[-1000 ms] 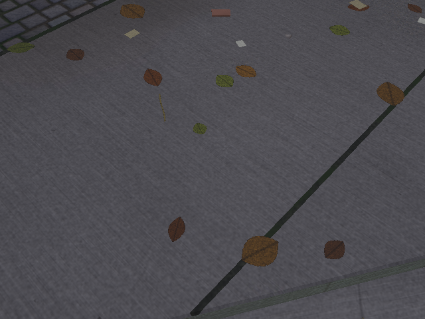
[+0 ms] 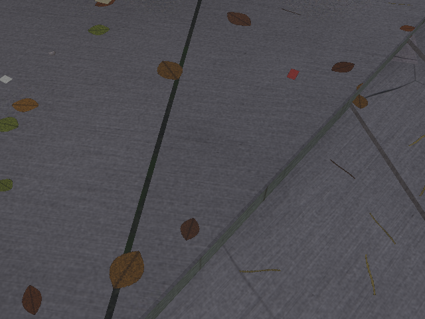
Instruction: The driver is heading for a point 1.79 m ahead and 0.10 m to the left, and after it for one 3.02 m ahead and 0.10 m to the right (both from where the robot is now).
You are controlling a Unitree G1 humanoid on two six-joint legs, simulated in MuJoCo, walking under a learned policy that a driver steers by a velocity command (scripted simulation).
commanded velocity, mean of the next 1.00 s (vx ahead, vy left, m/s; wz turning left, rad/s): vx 0.44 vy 0.00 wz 0.07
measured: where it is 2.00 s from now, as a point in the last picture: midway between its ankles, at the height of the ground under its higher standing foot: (196, 178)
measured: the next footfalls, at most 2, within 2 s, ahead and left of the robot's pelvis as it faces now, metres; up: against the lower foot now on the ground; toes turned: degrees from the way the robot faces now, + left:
right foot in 0.16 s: +0.07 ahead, -0.13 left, +0.00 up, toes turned -8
left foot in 0.66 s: +0.42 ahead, -0.05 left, +0.00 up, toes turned +0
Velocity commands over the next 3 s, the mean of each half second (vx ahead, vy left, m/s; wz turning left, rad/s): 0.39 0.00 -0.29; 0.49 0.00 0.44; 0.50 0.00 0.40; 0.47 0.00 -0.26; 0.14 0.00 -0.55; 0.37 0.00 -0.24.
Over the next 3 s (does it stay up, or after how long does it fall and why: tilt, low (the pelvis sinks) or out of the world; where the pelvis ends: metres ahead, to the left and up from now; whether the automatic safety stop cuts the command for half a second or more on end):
stays up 1.15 0.13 0.10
